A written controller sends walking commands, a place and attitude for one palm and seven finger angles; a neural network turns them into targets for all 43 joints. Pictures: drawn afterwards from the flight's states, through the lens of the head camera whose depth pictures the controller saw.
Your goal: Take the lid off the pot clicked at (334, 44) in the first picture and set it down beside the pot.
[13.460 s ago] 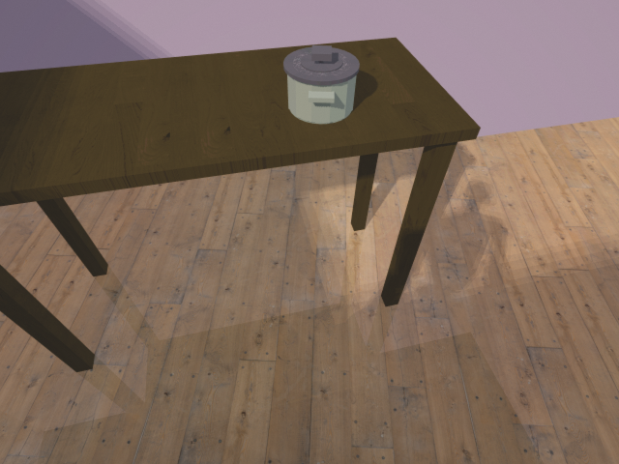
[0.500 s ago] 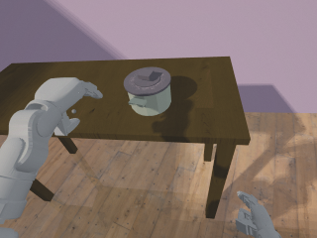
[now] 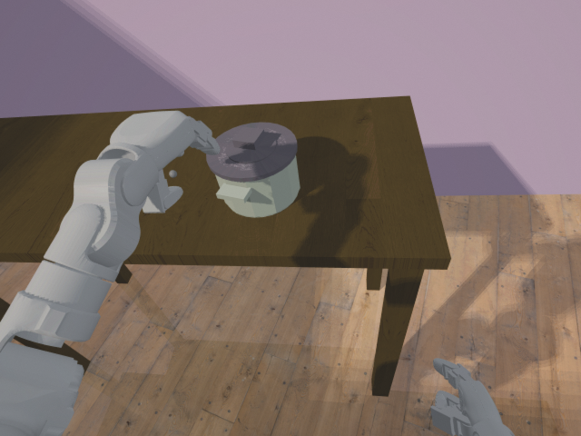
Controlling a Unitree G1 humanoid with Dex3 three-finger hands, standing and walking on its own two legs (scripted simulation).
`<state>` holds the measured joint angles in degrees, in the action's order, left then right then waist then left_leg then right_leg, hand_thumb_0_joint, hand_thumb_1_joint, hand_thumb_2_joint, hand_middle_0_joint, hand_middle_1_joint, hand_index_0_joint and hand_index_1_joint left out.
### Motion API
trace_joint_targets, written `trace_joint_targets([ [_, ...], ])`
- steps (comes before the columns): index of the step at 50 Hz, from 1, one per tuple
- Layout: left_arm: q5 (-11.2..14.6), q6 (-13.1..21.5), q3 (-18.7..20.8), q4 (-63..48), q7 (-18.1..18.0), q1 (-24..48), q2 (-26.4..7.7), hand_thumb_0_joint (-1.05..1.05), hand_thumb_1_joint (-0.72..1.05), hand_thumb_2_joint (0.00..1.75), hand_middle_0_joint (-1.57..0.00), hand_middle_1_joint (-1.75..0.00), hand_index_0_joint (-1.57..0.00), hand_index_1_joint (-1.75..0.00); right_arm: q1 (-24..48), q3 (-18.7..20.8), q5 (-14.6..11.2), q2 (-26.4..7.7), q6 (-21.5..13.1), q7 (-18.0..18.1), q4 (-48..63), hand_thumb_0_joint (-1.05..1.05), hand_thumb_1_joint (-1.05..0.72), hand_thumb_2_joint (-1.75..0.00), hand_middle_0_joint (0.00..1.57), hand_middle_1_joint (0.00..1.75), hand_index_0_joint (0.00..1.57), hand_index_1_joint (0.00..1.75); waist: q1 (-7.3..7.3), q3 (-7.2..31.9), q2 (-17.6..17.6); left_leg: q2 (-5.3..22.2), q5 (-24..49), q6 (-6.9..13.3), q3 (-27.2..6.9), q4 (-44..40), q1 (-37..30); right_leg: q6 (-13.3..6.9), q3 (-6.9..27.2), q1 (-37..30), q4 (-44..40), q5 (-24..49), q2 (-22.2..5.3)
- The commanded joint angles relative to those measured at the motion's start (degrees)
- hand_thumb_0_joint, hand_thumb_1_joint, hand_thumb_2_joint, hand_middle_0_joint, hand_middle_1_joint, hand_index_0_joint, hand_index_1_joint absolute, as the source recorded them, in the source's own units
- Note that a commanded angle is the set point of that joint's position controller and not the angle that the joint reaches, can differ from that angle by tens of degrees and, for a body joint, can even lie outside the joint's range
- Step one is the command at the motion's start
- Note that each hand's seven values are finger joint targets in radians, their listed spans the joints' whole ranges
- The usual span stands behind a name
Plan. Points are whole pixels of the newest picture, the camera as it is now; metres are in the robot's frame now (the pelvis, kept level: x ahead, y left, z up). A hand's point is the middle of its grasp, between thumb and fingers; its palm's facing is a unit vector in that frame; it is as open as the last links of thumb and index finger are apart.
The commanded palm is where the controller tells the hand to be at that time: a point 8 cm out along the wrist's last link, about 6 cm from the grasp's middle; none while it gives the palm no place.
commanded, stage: move the open hand above the knob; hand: left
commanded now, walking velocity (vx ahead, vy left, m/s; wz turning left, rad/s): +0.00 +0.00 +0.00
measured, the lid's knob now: (249, 138) +0.54 +0.12 +0.14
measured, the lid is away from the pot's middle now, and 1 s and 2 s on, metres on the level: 0.00 0.00 0.00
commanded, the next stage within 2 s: none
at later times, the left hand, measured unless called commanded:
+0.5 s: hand (201, 140) +0.45 +0.16 +0.20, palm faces -0.18 -0.05 -0.98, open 9.9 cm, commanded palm +0.43 +0.16 +0.27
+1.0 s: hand (239, 113) +0.51 +0.12 +0.21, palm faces -0.24 -0.02 -0.97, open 10.0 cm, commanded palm +0.50 +0.12 +0.27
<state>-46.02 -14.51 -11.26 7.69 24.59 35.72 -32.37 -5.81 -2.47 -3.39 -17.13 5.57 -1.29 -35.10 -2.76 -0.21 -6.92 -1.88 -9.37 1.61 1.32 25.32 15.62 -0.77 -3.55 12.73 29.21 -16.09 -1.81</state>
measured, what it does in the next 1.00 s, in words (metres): stands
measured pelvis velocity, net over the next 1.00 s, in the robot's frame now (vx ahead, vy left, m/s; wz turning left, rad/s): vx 0.03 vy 0.00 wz -0.01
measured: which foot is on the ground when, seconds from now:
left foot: down 0.00-1.00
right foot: down 0.00-1.00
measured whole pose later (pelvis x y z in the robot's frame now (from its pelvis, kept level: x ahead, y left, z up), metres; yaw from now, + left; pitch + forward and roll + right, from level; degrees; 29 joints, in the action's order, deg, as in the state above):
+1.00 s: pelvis +0.03 +0.00 +0.00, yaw +0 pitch +5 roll +1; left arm -50.1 -16.3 -18.3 48.4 24.7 68.0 -23.7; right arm -12.6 -1.4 -3.6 -16.0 6.7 -0.1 -39.7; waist 3.6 1.8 -4.4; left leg -2.3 -10.6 2.2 1.8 24.2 18.8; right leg -0.3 -2.9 15.8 27.5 -16.8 -2.1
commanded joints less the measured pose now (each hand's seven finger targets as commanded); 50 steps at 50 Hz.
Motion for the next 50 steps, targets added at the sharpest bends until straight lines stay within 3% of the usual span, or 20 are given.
trace_joint_targets([
  [1,-2.6,-1.1,11.4,-3.2,-2.6,29.1,-17.3,0.00,-0.37,1.64,-0.87,-0.08,-0.87,-0.08,8.9,1.5,-0.2,-5.2,-1.8,0.3,8.6,0.00,-0.90,-0.90,0.20,0.30,0.20,0.30,0.00,18.3,8.4,-1.8,8.4,1.2,-1.7,-1.4,-8.2,-0.8,2.1,-2.6,-3.9,12.9,1.8],
  [2,-1.8,-1.1,10.7,-1.3,-2.7,28.8,-15.9,0.00,-0.37,1.64,-0.87,-0.08,-0.87,-0.08,8.1,1.8,-0.4,-5.5,-1.6,0.3,8.6,0.00,-0.90,-0.90,0.20,0.30,0.20,0.30,0.89,17.1,8.4,-1.7,7.4,1.3,-1.8,-0.9,-8.1,-1.0,1.7,-1.5,-4.2,12.2,2.0],
  [6,-1.9,-1.6,7.8,-1.4,-1.8,30.3,-12.8,0.00,-0.37,1.64,-0.87,-0.08,-0.87,-0.08,8.8,1.7,-0.5,-4.8,-1.5,0.1,9.0,0.00,-0.90,-0.90,0.20,0.30,0.20,0.30,0.23,20.5,8.2,-2.3,10.8,1.6,-1.6,-0.4,-9.1,-0.8,2.2,-3.5,-3.1,16.6,1.6],
  [9,-2.0,-2.0,6.3,-0.9,-0.7,31.1,-11.2,0.00,-0.37,1.64,-0.87,-0.08,-0.87,-0.08,8.7,1.9,-0.6,-4.6,-1.3,0.0,9.4,0.00,-0.90,-0.90,0.20,0.30,0.20,0.30,0.92,21.8,8.7,-2.5,12.5,1.8,-1.2,0.6,-9.5,-0.7,2.2,-3.9,-2.6,19.4,1.5],
  [11,-2.4,-2.7,6.0,1.4,-0.6,34.2,-12.0,0.00,-0.37,1.64,-0.87,-0.08,-0.87,-0.08,8.0,1.8,-0.7,-5.1,-0.7,0.2,8.6,0.00,-0.90,-0.90,0.20,0.30,0.20,0.30,1.69,19.8,9.0,-2.5,11.1,1.9,-1.2,0.4,-8.6,-0.5,2.2,-2.7,-3.0,18.9,1.5],
  [13,-2.9,-2.3,7.8,1.0,-0.3,36.4,-14.8,0.00,-0.37,1.64,-0.87,-0.08,-0.87,-0.08,7.7,1.8,-0.7,-5.1,-0.8,0.3,8.9,0.00,-0.90,-0.90,0.20,0.30,0.20,0.30,1.59,21.9,9.4,-2.8,11.2,2.1,-1.1,0.7,-8.6,-0.5,2.5,-4.2,-3.0,19.7,1.4],
  [17,-1.8,-2.5,4.1,1.3,0.2,41.0,-10.6,0.00,-0.37,1.64,-0.87,-0.08,-0.87,-0.08,7.0,2.4,-1.0,-5.0,-0.9,0.4,8.5,0.00,-0.90,-0.90,0.20,0.30,0.20,0.30,3.18,22.8,6.3,-2.7,14.1,2.3,-2.0,1.8,-11.6,-1.0,1.9,-2.3,-2.4,21.4,1.7],
  [18,-2.7,-2.5,4.9,0.7,0.4,42.4,-11.7,0.00,-0.37,1.64,-0.87,-0.08,-0.87,-0.08,6.7,2.2,-0.8,-4.6,-1.2,0.3,8.3,0.00,-0.90,-0.90,0.20,0.30,0.20,0.30,2.49,25.0,6.1,-2.9,15.9,2.2,-2.3,1.5,-12.1,-1.0,2.0,-3.4,-2.1,22.2,1.8],
  [20,-2.8,-3.0,6.7,5.2,0.6,39.7,-13.2,0.00,-0.37,1.64,-0.87,-0.08,-0.87,-0.08,6.2,2.1,-0.7,-5.0,-1.1,0.3,7.8,0.00,-0.90,-0.90,0.20,0.30,0.20,0.30,2.14,23.9,8.1,-2.9,16.6,2.3,-2.1,1.8,-10.9,-0.9,2.2,-3.8,-1.8,24.1,1.8],
  [24,-3.4,-3.5,2.4,11.6,1.0,42.4,-8.8,0.00,-0.37,1.64,-0.87,-0.08,-0.87,-0.08,5.2,2.1,-1.2,-5.0,-0.3,0.2,7.2,0.00,-0.90,-0.90,0.20,0.30,0.20,0.30,3.25,20.1,10.5,-2.7,13.1,2.1,-1.5,0.8,-8.5,-0.8,1.5,-1.8,-2.5,21.9,1.8],
  [27,-2.7,-3.6,-0.2,9.6,0.9,45.9,-5.5,0.00,-0.37,1.64,-0.87,-0.08,-0.87,-0.08,5.0,2.8,-1.1,-5.1,-0.2,0.1,7.5,0.00,-0.90,-0.90,0.20,0.30,0.20,0.30,4.23,23.0,8.1,-2.7,15.4,2.4,-2.4,1.8,-11.6,-1.2,1.2,-1.0,-2.4,22.1,2.1],
  [28,-3.7,-3.3,1.4,7.5,0.7,49.8,-8.0,0.00,-0.37,1.64,-0.87,-0.08,-0.87,-0.08,4.6,2.6,-1.0,-4.9,-0.4,0.0,7.2,0.00,-0.90,-0.90,0.20,0.30,0.20,0.30,3.90,25.9,7.3,-2.7,16.5,2.3,-2.7,1.4,-12.6,-1.2,1.6,-2.3,-2.3,22.6,2.0],
  [30,-4.1,-3.4,2.5,10.8,0.3,51.6,-9.3,0.00,-0.37,1.64,-0.87,-0.08,-0.87,-0.08,3.7,2.5,-0.8,-5.0,-0.4,0.3,6.3,0.00,-0.90,-0.90,0.20,0.30,0.20,0.30,4.08,26.2,7.9,-2.7,16.9,2.4,-2.8,1.6,-12.8,-1.2,1.7,-2.1,-2.1,23.0,2.2],
  [35,-4.7,-3.4,0.6,21.9,-0.8,55.4,-6.6,0.00,-0.37,1.64,-0.87,-0.08,-0.87,-0.08,1.0,2.3,-0.9,-5.0,-0.2,0.7,4.1,0.00,-0.90,-0.90,0.20,0.30,0.20,0.30,4.86,22.0,10.3,-2.5,12.2,2.2,-2.4,-0.2,-9.9,-1.2,1.1,-0.3,-3.2,19.8,2.4],
  [38,-4.9,-2.6,0.5,20.5,-1.2,57.0,-5.8,0.00,-0.37,1.64,-0.87,-0.08,-0.87,-0.08,0.5,2.7,-0.6,-4.9,-0.5,0.5,4.7,0.00,-0.90,-0.90,0.20,0.30,0.20,0.30,4.66,26.9,9.3,-2.5,15.4,2.4,-2.7,0.1,-11.9,-1.3,1.6,-2.4,-2.8,22.1,2.2],
  [42,-4.6,-3.3,-2.9,28.8,-1.2,57.5,-1.1,0.00,-0.37,1.64,-0.87,-0.08,-0.87,-0.08,-1.9,3.2,-0.7,-5.4,0.2,0.6,3.3,0.00,-0.90,-0.90,0.20,0.30,0.20,0.30,6.48,22.0,10.6,-2.2,14.7,2.5,-2.6,-0.2,-10.7,-1.3,0.8,0.9,-4.1,21.0,2.6],
  [43,-5.6,-3.2,-0.2,30.1,-1.5,60.0,-4.8,0.00,-0.37,1.64,-0.87,-0.08,-0.87,-0.08,-2.4,2.9,-0.6,-5.5,0.1,0.7,2.8,0.00,-0.90,-0.90,0.20,0.30,0.20,0.30,6.08,22.8,11.8,-2.2,12.2,2.4,-2.3,-0.9,-9.8,-1.1,1.2,-0.2,-4.2,19.9,2.6],
  [45,-6.0,-2.5,1.5,31.8,-2.0,63.2,-7.5,0.00,-0.37,1.64,-0.87,-0.08,-0.87,-0.08,-2.8,2.7,-0.5,-5.6,-0.2,1.4,2.5,0.00,-0.90,-0.90,0.20,0.30,0.20,0.30,6.00,23.6,12.2,-2.4,11.4,2.7,-2.0,-1.3,-9.1,-1.0,1.8,-1.4,-4.0,20.5,2.4],
  [47,-4.8,-1.1,-2.6,28.7,-2.3,66.5,-2.2,0.00,-0.37,1.64,-0.87,-0.08,-0.87,-0.08,-3.4,3.2,-0.5,-5.1,-0.9,1.3,3.1,0.00,-0.90,-0.90,0.20,0.30,0.20,0.30,7.11,26.2,9.1,-2.1,14.8,2.8,-2.7,-0.6,-12.2,-1.2,1.5,-0.3,-4.1,21.6,2.5],
  [50,-6.2,-0.8,-1.9,32.7,-3.2,68.3,-2.8,0.00,-0.37,1.64,-0.87,-0.08,-0.87,-0.08,-6.0,3.5,-0.2,-5.4,-1.4,1.4,1.3,0.00,-0.90,-0.90,0.20,0.30,0.20,0.30,7.54,26.0,7.8,-1.7,15.5,2.6,-2.9,-0.8,-13.7,-1.3,1.5,1.8,-4.3,20.5,2.9],
])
